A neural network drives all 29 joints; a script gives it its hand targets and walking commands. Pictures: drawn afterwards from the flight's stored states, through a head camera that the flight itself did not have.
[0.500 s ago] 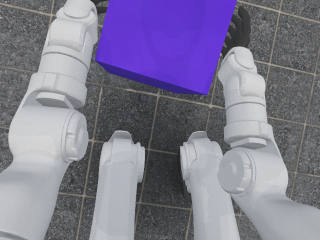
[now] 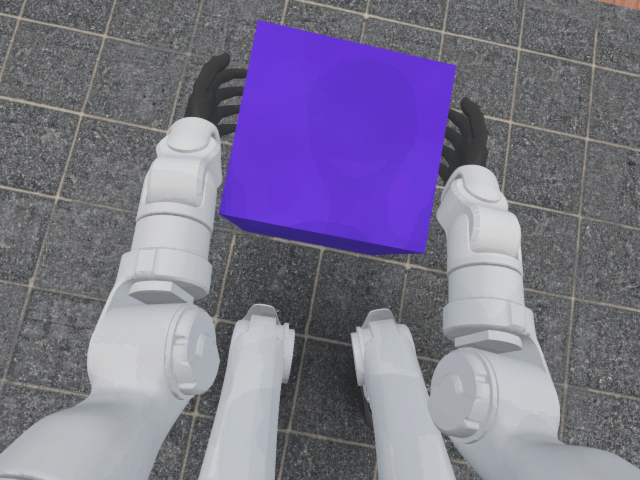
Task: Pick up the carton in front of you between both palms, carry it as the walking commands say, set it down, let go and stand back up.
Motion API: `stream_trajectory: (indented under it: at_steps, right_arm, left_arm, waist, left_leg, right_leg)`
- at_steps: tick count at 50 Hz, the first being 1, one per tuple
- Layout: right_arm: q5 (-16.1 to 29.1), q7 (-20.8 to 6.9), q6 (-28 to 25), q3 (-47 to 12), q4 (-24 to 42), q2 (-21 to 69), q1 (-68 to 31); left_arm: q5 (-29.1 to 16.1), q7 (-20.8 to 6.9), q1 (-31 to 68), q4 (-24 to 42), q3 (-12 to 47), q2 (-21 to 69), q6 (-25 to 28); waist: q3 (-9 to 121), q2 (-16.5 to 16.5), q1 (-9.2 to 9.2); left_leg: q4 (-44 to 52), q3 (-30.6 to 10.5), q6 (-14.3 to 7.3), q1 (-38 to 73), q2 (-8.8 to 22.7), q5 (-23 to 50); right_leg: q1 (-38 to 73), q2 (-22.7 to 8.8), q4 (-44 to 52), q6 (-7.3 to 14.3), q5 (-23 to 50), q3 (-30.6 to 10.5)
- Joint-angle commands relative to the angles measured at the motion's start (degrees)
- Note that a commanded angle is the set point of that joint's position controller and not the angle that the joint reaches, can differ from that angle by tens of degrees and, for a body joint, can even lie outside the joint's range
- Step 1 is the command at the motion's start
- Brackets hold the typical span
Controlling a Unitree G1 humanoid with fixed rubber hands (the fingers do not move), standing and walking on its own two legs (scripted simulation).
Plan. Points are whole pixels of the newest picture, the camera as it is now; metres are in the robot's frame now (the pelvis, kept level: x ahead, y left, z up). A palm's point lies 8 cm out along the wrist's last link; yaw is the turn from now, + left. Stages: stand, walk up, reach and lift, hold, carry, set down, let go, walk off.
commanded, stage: reach and lift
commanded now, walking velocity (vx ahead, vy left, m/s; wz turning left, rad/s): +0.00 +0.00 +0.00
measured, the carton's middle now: (328, 166) +0.49 +0.01 -0.15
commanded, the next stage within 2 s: none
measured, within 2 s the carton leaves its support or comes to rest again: neither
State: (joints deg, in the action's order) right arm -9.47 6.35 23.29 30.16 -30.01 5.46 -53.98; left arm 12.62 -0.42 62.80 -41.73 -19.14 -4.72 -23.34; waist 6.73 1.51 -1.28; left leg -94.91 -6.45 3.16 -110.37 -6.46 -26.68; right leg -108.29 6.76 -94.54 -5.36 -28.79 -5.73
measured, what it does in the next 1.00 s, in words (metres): rises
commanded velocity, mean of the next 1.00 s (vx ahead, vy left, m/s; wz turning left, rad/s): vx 0.00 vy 0.00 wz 0.00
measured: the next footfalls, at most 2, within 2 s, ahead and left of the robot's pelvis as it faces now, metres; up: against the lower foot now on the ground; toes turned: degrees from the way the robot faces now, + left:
none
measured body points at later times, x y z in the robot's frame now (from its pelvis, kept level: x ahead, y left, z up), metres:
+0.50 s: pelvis +0.05 -0.01 +0.13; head +0.20 +0.01 +0.56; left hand +0.45 +0.15 +0.09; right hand +0.44 -0.15 +0.09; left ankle +0.11 +0.13 -0.49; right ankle +0.10 -0.14 -0.49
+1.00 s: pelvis +0.10 -0.01 +0.24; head +0.10 -0.01 +0.69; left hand +0.40 +0.15 +0.24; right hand +0.41 -0.15 +0.24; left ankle +0.11 +0.13 -0.49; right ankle +0.10 -0.14 -0.49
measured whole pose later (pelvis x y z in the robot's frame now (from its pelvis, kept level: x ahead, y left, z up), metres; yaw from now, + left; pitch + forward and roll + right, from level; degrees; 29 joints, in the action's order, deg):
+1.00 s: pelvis +0.10 -0.01 +0.24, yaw +2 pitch +6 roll +0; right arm -12.3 2.6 27.4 15.1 -23.5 8.5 -14.2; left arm 12.8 1.8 15.2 -24.6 -14.8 8.8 -26.8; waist 7.1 -0.1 -0.6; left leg -31.2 -9.2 1.2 -23.2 -3.2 -14.2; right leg -21.7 2.8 -31.0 -1.1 -15.6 -8.3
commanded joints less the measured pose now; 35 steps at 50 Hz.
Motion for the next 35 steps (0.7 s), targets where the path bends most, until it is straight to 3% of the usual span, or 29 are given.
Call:
stream_trajectory:
  at_steps: [1, 2, 4, 5, 6, 7, 8, 9, 10, 11, 13, 15, 17, 18, 19, 20, 21, 22, 23, 24, 26, 27, 28, 29, 30, 32, 33, 34, 35]
  right_arm:
    - [11.8, -16.5, -1.8, -37.2, -0.7, 54.5, -47.2]
    - [11.2, -16.8, -2.5, -39.7, 1.3, 58.1, -44.1]
    - [10.7, -16.4, -1.9, -40.3, 1.0, 60.0, -38.4]
    - [12.8, -16.4, -1.7, -42.2, -0.2, 61.2, -38.3]
    - [10.9, -16.5, -1.9, -40.2, -2.8, 60.5, -33.2]
    - [11.9, -16.2, -3.1, -42.0, 3.7, 59.2, -35.5]
    - [12.5, -16.9, -2.6, -40.3, -0.4, 59.7, -34.6]
    - [9.6, -16.9, -3.2, -39.9, 1.7, 56.3, -34.1]
    - [11.2, -17.0, -2.8, -43.0, 0.9, 59.4, -36.4]
    - [11.4, -16.7, -3.0, -41.8, 1.6, 59.7, -32.2]
    - [9.4, -16.3, -3.6, -39.6, -1.4, 60.8, -27.9]
    - [7.6, -16.1, -3.3, -37.8, -4.3, 59.6, -21.6]
    - [9.4, -15.9, -4.5, -40.7, -2.2, 63.1, -19.3]
    - [10.7, -16.0, -4.8, -42.1, -1.3, 63.3, -21.8]
    - [9.5, -15.8, -5.4, -43.3, -0.1, 60.7, -19.3]
    - [9.2, -15.9, -5.3, -43.2, -0.3, 62.8, -19.3]
    - [8.0, -15.8, -5.4, -43.6, -1.2, 60.0, -14.6]
    - [9.8, -15.3, -5.4, -43.5, -3.5, 62.8, -18.8]
    - [8.2, -15.5, -5.6, -45.0, -1.1, 64.4, -16.5]
    - [8.6, -15.7, -5.4, -44.6, 0.1, 61.0, -14.3]
    - [8.1, -15.5, -5.6, -45.9, 2.3, 61.4, -11.2]
    - [6.7, -15.6, -5.0, -43.1, -1.2, 60.9, -9.4]
    - [7.4, -15.5, -4.5, -45.8, -0.1, 64.1, -11.1]
    - [7.4, -15.8, -4.9, -43.7, -0.7, 60.8, -8.3]
    - [6.2, -15.9, -4.7, -44.2, -2.8, 61.0, -7.2]
    - [6.2, -16.0, -4.9, -43.1, -2.9, 60.0, -5.8]
    - [7.5, -16.0, -4.2, -45.8, -1.8, 63.2, -7.0]
    - [6.3, -16.0, -4.6, -43.8, -2.3, 61.1, -0.9]
    - [5.8, -15.8, -4.6, -44.3, -2.7, 62.7, 0.0]
  left_arm:
    - [-11.0, -13.9, 26.7, -2.2, 26.8, 66.1, 0.6]
    - [-10.8, -13.6, 26.3, -1.2, 28.8, 69.5, 1.0]
    - [-13.4, -13.1, 26.9, 3.1, 30.8, 70.1, 1.9]
    - [-14.1, -13.0, 28.0, 8.2, 31.9, 67.9, 2.8]
    - [-11.5, -12.8, 25.7, 3.2, 30.4, 64.7, 2.0]
    - [-11.7, -12.6, 19.9, 1.2, 31.1, 71.0, 1.9]
    - [-11.4, -12.3, 18.6, 4.2, 32.0, 69.2, 2.9]
    - [-10.3, -12.4, 14.5, -0.2, 29.5, 70.2, 2.0]
    - [-9.8, -12.3, 16.5, 4.0, 31.6, 68.7, 3.0]
    - [-11.6, -12.5, 14.5, 2.5, 30.2, 71.0, 2.9]
    - [-10.7, -12.6, 14.7, 2.1, 30.1, 69.2, 3.6]
    - [-10.3, -12.3, 12.3, 4.3, 30.6, 68.2, 4.1]
    - [-10.2, -12.1, 9.6, 5.0, 31.9, 67.7, 4.9]
    - [-9.0, -12.4, 6.9, 4.0, 31.0, 66.7, 5.0]
    - [-10.4, -12.5, 4.1, 0.4, 30.4, 70.5, 4.8]
    - [-11.0, -12.5, 5.0, 4.1, 31.8, 69.7, 5.7]
    - [-9.5, -12.7, 2.7, 0.8, 31.5, 70.0, 5.0]
    - [-8.8, -12.9, 6.8, 3.7, 31.0, 65.8, 6.1]
    - [-10.0, -12.5, 6.3, 3.4, 32.9, 70.3, 6.1]
    - [-11.8, -12.3, 2.5, 5.3, 34.0, 71.3, 6.2]
    - [-10.4, -12.4, -1.4, 3.7, 33.2, 71.1, 5.5]
    - [-11.6, -12.5, 2.8, 5.5, 33.8, 68.8, 5.6]
    - [-9.9, -13.0, -2.3, 4.9, 32.0, 68.5, 5.6]
    - [-10.2, -12.5, -4.6, 3.6, 33.4, 71.2, 5.2]
    - [-8.6, -12.7, -5.3, 3.6, 32.1, 67.9, 5.1]
    - [-8.3, -12.3, -5.1, 6.2, 32.5, 68.7, 5.8]
    - [-8.3, -12.5, -6.2, 4.5, 30.4, 67.2, 5.5]
    - [-9.4, -12.6, -4.8, 6.9, 32.4, 69.3, 5.4]
    - [-10.5, -13.0, -4.3, 9.4, 35.9, 68.4, 6.0]
  waist:
    - [62.3, -5.6, -0.84]
    - [67.4, -7.4, 0.77]
    - [68.7, -5.6, -2.72]
    - [70.8, -2.9, 0.17]
    - [62.4, -2.9, -0.31]
    - [64.0, -8.2, 0.95]
    - [61.0, -6.5, 1.00]
    - [56.7, -6.2, -2.45]
    - [57.2, -4.8, 4.52]
    - [58.5, -3.3, -1.25]
    - [52.9, -3.2, 1.07]
    - [49.5, -3.4, -0.49]
    - [50.1, -3.3, 1.28]
    - [51.8, -3.0, 4.10]
    - [49.7, -3.9, 2.42]
    - [49.3, 0.6, 0.97]
    - [47.2, -2.4, -0.19]
    - [45.2, -0.4, 5.70]
    - [46.9, -4.0, 1.62]
    - [47.1, -1.3, -0.35]
    - [45.3, -3.8, 1.38]
    - [40.9, 0.0, -1.88]
    - [40.2, -1.8, 5.30]
    - [36.9, -0.7, -1.32]
    - [33.4, -0.7, 3.89]
    - [35.8, -2.7, 0.72]
    - [35.0, -0.9, 4.65]
    - [34.2, -3.5, -1.48]
    - [34.9, -1.8, -1.74]
  left_leg:
    - [13.8, 8.9, -0.9, 46.1, -2.6, 15.2]
    - [12.8, 9.4, -0.9, 48.9, -2.8, 14.6]
    - [14.2, 9.0, -0.6, 50.4, -2.8, 19.0]
    - [14.1, 9.7, -1.0, 52.3, -4.1, 18.4]
    - [16.4, 8.8, -0.7, 47.6, -3.2, 17.1]
    - [16.4, 9.1, -1.0, 51.0, -3.5, 17.7]
    - [18.0, 7.4, -1.1, 54.6, -2.4, 20.5]
    - [19.2, 7.5, -0.2, 52.5, -2.7, 17.3]
    - [20.7, 8.5, -1.1, 52.3, -3.2, 16.1]
    - [21.4, 7.6, -0.9, 53.1, -3.4, 15.3]
    - [24.2, 6.4, -1.8, 53.6, -3.1, 14.3]
    - [26.2, 6.3, -1.1, 54.0, -3.0, 16.9]
    - [28.1, 5.5, -1.8, 62.4, -2.8, 19.7]
    - [28.2, 6.4, -2.0, 63.0, -2.3, 19.1]
    - [29.1, 6.5, -1.3, 61.4, -2.5, 18.4]
    - [30.8, 4.1, -2.1, 62.7, -2.1, 17.9]
    - [31.5, 5.2, -1.4, 64.3, -1.9, 17.7]
    - [31.6, 5.9, -2.6, 62.7, -2.4, 18.7]
    - [33.3, 6.7, -1.7, 62.4, -2.9, 19.0]
    - [34.6, 4.5, -2.1, 66.6, -2.1, 18.7]
    - [36.8, 5.0, -1.8, 71.9, -2.0, 20.2]
    - [38.8, 4.1, -1.8, 69.8, -2.4, 19.6]
    - [40.4, 5.3, -2.5, 70.3, -2.4, 17.7]
    - [43.2, 2.8, -2.3, 75.8, -1.2, 19.8]
    - [42.7, 3.8, -2.4, 70.4, -1.6, 20.1]
    - [46.3, 2.9, -2.0, 78.8, -0.9, 19.9]
    - [46.7, 3.5, -3.2, 80.4, -1.3, 20.2]
    - [47.2, 3.5, -1.9, 79.4, -1.3, 20.2]
    - [48.0, 2.4, -2.5, 83.5, -1.0, 23.2]
  right_leg:
    - [28.9, 4.1, 10.4, 1.9, 12.2, 12.6]
    - [31.7, 4.0, 11.6, 2.4, 11.3, 11.0]
    - [35.7, 3.7, 13.6, 2.5, 15.9, 10.0]
    - [38.1, 4.3, 14.0, 2.7, 15.1, 10.8]
    - [37.9, 3.9, 14.9, 2.3, 16.5, 9.9]
    - [38.6, 3.7, 15.5, 2.7, 16.9, 8.1]
    - [37.1, 3.9, 16.0, 2.2, 17.3, 8.9]
    - [40.2, 3.6, 18.8, 3.0, 15.7, 9.1]
    - [36.5, 4.7, 18.3, 2.0, 13.9, 8.3]
    - [44.0, 4.3, 21.0, 2.8, 13.5, 9.1]
    - [46.9, 3.7, 22.5, 2.9, 15.9, 7.2]
    - [46.9, 3.5, 25.0, 2.9, 15.9, 7.4]
    - [46.4, 3.2, 26.4, 2.7, 17.7, 6.3]
    - [49.8, 3.4, 27.6, 2.4, 16.0, 6.1]
    - [54.3, 2.4, 30.1, 3.1, 16.9, 5.2]
    - [53.2, 3.7, 30.1, 2.9, 16.3, 6.5]
    - [51.9, 2.4, 33.0, 2.8, 15.2, 5.4]
    - [54.2, 2.6, 32.8, 2.1, 16.5, 4.4]
    - [61.5, 3.0, 34.5, 3.1, 20.3, 3.4]
    - [60.0, 2.5, 35.2, 3.2, 18.0, 4.8]
    - [61.9, 2.0, 38.6, 3.1, 19.9, 2.9]
    - [64.9, 1.9, 39.9, 3.6, 19.2, 4.1]
    - [68.1, 1.7, 41.6, 3.0, 18.2, 2.5]
    - [66.0, 1.8, 43.1, 3.0, 18.9, 3.7]
    - [66.7, 1.5, 44.2, 3.7, 18.8, 2.6]
    - [70.6, 0.8, 46.5, 3.9, 18.1, 3.0]
    - [71.4, 0.6, 47.7, 3.1, 19.7, 1.5]
    - [74.7, 0.1, 49.4, 4.2, 21.3, 1.7]
    - [74.3, 1.3, 49.7, 3.9, 22.2, 2.2]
